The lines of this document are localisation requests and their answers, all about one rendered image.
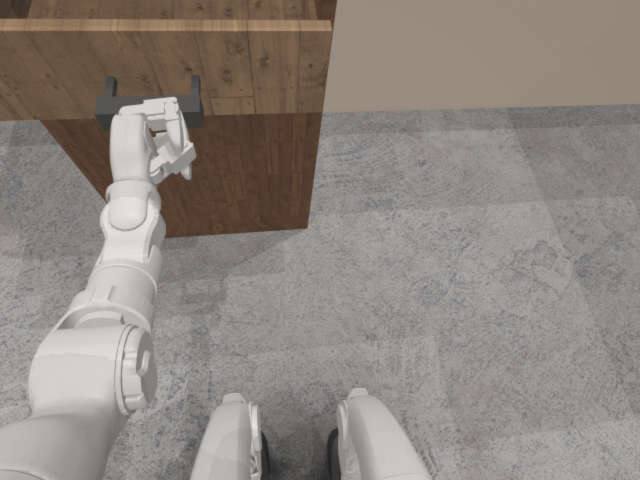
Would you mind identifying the robot left forearm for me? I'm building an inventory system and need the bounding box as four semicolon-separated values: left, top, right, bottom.
28;180;166;411

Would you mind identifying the robot left thigh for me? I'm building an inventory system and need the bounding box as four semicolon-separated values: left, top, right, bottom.
190;401;262;480

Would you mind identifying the robot thigh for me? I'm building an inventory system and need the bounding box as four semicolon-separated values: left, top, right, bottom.
336;396;432;480
190;401;262;480

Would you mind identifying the handle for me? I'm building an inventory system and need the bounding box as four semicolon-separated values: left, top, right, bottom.
94;75;204;130

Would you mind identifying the robot right thigh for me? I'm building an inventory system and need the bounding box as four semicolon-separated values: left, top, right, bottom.
336;396;432;480

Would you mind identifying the robot left hand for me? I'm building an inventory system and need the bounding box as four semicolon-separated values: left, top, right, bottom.
110;97;196;189

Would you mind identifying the drawer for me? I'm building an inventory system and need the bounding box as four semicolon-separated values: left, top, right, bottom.
0;0;332;121

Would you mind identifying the cabinet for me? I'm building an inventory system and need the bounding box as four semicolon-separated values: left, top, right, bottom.
40;0;337;238

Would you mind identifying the left robot upper arm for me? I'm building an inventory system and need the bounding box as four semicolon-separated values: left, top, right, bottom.
0;324;158;480

